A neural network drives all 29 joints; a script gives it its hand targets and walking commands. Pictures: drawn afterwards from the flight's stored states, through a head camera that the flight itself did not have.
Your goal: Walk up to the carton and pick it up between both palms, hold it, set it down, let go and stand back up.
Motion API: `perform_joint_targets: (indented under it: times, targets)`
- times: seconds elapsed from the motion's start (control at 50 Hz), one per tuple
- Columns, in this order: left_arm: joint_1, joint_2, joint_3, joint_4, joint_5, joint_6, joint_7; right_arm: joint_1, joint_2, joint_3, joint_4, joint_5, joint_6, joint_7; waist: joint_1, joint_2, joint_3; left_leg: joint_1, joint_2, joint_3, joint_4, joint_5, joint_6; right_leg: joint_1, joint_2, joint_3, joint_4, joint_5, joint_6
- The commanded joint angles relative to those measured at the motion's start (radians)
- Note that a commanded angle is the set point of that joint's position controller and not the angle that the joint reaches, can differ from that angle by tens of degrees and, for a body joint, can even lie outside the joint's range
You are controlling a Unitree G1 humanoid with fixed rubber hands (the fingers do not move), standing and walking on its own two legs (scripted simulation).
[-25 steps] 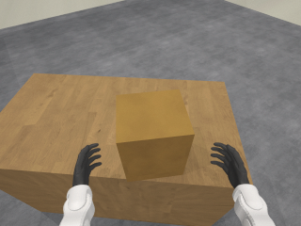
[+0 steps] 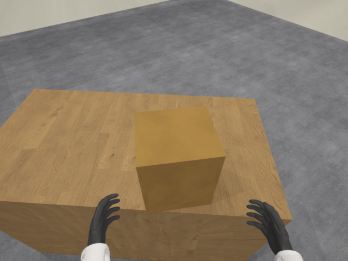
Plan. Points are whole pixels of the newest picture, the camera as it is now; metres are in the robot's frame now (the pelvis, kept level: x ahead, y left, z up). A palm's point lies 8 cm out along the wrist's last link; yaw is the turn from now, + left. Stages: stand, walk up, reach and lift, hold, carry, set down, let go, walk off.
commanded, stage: set down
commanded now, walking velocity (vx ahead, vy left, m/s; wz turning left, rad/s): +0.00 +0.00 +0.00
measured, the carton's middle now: (175, 161) +0.37 +0.05 -0.01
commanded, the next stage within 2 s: let go in 1.18 s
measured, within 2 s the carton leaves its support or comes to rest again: neither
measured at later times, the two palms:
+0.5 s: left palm (93, 241) +0.16 +0.22 -0.05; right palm (277, 249) +0.18 -0.19 -0.05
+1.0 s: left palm (92, 244) +0.16 +0.23 -0.07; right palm (280, 257) +0.17 -0.20 -0.07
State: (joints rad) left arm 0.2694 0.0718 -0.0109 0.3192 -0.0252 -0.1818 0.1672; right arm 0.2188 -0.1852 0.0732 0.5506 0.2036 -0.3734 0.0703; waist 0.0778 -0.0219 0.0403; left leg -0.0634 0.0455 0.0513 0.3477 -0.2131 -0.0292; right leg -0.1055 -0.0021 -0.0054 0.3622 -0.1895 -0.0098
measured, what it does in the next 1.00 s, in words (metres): stands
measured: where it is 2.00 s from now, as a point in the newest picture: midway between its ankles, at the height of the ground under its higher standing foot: outside the picture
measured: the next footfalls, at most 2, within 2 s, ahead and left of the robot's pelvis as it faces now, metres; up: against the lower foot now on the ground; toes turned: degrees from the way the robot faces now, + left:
none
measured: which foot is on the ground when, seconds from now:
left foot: down 0.00-1.00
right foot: down 0.00-1.00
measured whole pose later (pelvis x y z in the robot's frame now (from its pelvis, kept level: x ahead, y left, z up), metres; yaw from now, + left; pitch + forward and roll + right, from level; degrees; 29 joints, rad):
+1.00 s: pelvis +0.02 +0.01 +0.00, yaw +0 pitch -4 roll -1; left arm 0.25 0.17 0.02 0.46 0.01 0.05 0.03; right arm 0.22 -0.17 0.00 0.68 0.03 -0.24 0.03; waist 0.03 -0.01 0.06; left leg -0.02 0.05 0.05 0.32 -0.23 -0.03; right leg -0.04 0.00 -0.01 0.30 -0.18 0.00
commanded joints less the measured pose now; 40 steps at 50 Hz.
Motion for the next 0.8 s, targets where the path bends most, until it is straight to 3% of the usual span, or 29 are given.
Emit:
perform_joint_targets:
  times: [0.0, 0.08, 0.4, 0.42, 0.44, 0.78]
  targets:
    - [-0.089, 0.047, 0.013, -0.119, 0.005, -0.011, -0.004, -0.089, -0.09, -0.036, -0.093, -0.014, -0.015, -0.002, -0.001, 0.013, -0.03, -0.019, -0.053, 0.029, -0.045, 0.192, -0.004, -0.012, 0.023, 0.026, -0.092, -0.051, -0.057]
    - [-0.086, 0.07, 0.03, -0.096, 0.002, 0.025, -0.02, -0.086, -0.086, -0.041, -0.102, -0.037, 0.008, -0.01, 0.002, -0.006, -0.04, -0.018, -0.054, 0.036, -0.05, 0.198, 0.003, 0.013, 0.023, 0.026, -0.096, -0.027, -0.048]
    - [-0.048, 0.118, 0.039, -0.061, 0.011, 0.075, -0.063, -0.028, -0.068, -0.066, -0.055, -0.098, 0.047, -0.014, -0.013, 0.023, -0.035, 0.0, -0.052, 0.039, -0.045, 0.258, -0.006, 0.024, 0.024, 0.015, -0.113, 0.036, -0.045]
    - [-0.076, 0.116, 0.024, -0.117, -0.003, 0.06, -0.05, -0.078, -0.124, -0.104, -0.095, -0.089, 0.034, -0.003, -0.011, 0.015, -0.072, 0.022, -0.038, 0.021, -0.052, 0.282, -0.013, 0.029, 0.041, -0.001, -0.109, 0.045, -0.044]
    - [-0.046, 0.108, 0.014, -0.063, 0.004, 0.063, -0.048, -0.059, -0.11, -0.082, -0.05, -0.087, 0.037, 0.0, -0.03, 0.014, -0.053, 0.018, -0.04, 0.023, -0.052, 0.287, -0.013, 0.026, 0.038, 0.006, -0.116, 0.052, -0.048]
    - [-0.05, 0.15, 0.053, -0.006, 0.041, 0.165, -0.107, -0.039, -0.088, -0.086, 0.014, -0.143, 0.082, -0.031, -0.036, 0.035, -0.027, 0.037, -0.052, 0.028, -0.046, 0.307, -0.016, 0.054, 0.029, 0.002, -0.126, 0.102, -0.031]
